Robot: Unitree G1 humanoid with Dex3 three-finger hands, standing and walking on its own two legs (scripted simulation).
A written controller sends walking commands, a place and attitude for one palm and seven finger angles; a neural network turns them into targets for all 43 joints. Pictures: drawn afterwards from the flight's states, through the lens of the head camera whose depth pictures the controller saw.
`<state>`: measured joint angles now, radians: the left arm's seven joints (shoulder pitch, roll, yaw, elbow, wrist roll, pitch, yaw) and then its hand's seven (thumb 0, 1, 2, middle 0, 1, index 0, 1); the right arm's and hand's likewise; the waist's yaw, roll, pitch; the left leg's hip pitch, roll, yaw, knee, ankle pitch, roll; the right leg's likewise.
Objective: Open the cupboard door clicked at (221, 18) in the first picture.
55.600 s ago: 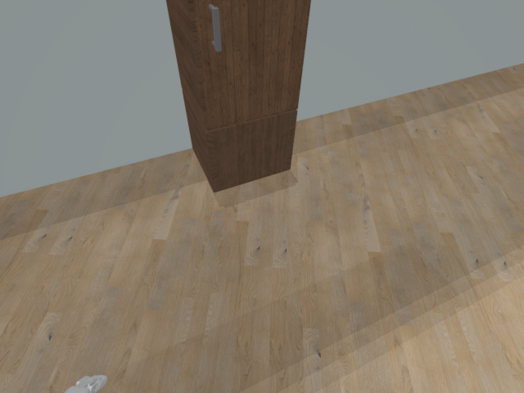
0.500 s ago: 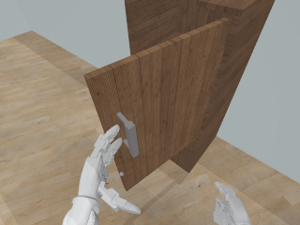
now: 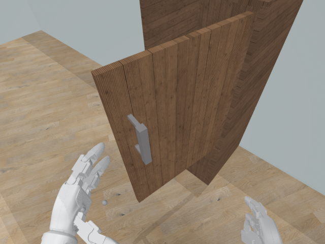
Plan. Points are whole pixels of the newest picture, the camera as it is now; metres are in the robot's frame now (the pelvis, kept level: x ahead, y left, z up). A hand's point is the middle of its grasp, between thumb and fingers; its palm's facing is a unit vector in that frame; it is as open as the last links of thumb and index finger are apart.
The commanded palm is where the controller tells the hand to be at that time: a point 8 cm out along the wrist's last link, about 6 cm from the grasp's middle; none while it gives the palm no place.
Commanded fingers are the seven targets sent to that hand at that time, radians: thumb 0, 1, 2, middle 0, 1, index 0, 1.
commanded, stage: draw the hand back to the body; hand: left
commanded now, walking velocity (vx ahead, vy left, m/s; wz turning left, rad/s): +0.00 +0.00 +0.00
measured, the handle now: (139, 140) +0.33 +0.08 +0.10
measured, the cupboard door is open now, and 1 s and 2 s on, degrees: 78 78 78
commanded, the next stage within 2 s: step back with the hand held close in 1.58 s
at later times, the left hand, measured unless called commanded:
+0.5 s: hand (69, 194) +0.18 +0.18 +0.13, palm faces -0.01 -1.00 -0.08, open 16.2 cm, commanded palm +0.15 +0.24 +0.15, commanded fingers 0.00 -0.29 0.39 -0.16 -0.30 -0.16 -0.30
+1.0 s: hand (23, 164) +0.22 +0.27 +0.18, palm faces +0.35 -0.86 -0.38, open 11.5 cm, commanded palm +0.17 +0.31 +0.20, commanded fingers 0.00 0.58 0.76 -0.19 -0.30 -0.19 -0.30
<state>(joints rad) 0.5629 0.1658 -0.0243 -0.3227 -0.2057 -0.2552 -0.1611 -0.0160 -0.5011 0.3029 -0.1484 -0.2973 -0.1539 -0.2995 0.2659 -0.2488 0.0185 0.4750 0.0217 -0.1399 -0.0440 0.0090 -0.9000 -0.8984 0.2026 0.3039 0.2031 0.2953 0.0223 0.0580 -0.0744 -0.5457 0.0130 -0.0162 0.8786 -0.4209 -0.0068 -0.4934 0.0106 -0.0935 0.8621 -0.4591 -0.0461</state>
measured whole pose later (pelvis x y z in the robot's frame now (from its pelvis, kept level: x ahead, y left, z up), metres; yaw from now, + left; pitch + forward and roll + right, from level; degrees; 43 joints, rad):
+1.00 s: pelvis +0.02 +0.04 +0.04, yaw -2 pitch -3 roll -1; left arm 0.51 0.32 0.23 -0.43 -0.05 -0.07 0.13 0.00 0.25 0.62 -0.18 -0.30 -0.19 -0.30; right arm 0.21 -0.21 0.05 0.62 0.00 -0.12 -0.08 0.01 -0.90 -0.90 0.21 0.30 0.21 0.30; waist 0.07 0.05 0.02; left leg -0.15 -0.02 0.04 0.49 -0.28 0.04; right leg -0.11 -0.01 -0.04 0.45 -0.29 0.01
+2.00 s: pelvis -0.01 +0.03 +0.04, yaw -3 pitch +0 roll -1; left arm 0.55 0.40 0.36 -0.46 -0.05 -0.12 0.11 0.01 0.89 0.90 -0.21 -0.30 -0.21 -0.30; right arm 0.16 -0.24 -0.01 0.57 0.01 -0.01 -0.08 0.01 -0.90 -0.90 0.20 0.30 0.20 0.30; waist 0.01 0.04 0.06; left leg -0.24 0.01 0.06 0.46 -0.21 0.03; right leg -0.20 0.02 -0.02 0.42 -0.21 0.00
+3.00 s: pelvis -0.19 +0.02 +0.03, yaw -6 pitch +3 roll +1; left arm 0.64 0.49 0.45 -0.60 -0.06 -0.21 0.14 0.01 0.88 0.90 -0.21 -0.30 -0.22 -0.30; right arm 0.20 -0.20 0.02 0.64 0.00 -0.10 -0.05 0.01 -0.90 -0.90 0.21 0.30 0.21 0.30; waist 0.02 -0.05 -0.02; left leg -0.52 -0.01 0.05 0.75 -0.27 0.00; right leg -0.08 0.01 0.00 0.47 -0.44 -0.03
